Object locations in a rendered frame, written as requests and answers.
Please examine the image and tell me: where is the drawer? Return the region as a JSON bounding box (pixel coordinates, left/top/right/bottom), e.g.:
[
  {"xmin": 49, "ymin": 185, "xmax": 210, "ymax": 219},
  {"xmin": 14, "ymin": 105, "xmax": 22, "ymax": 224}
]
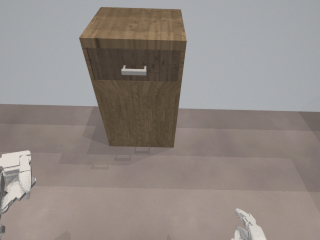
[{"xmin": 87, "ymin": 47, "xmax": 181, "ymax": 82}]

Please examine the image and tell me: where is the cabinet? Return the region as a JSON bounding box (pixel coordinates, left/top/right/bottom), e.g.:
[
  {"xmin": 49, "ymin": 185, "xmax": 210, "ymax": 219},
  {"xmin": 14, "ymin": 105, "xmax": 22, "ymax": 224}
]
[{"xmin": 79, "ymin": 7, "xmax": 187, "ymax": 148}]

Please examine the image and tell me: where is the robot right hand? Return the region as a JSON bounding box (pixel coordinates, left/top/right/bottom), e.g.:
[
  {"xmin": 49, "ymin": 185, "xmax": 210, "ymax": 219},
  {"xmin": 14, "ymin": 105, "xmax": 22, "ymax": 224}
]
[{"xmin": 231, "ymin": 208, "xmax": 267, "ymax": 240}]

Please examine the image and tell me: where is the robot left hand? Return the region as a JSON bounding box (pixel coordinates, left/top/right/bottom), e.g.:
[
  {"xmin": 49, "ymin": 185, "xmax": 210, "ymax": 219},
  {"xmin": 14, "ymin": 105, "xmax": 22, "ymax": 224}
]
[{"xmin": 0, "ymin": 150, "xmax": 36, "ymax": 220}]

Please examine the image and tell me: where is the handle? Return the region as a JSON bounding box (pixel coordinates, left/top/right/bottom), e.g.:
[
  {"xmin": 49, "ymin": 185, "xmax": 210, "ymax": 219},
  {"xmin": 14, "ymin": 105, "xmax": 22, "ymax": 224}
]
[{"xmin": 121, "ymin": 65, "xmax": 147, "ymax": 76}]

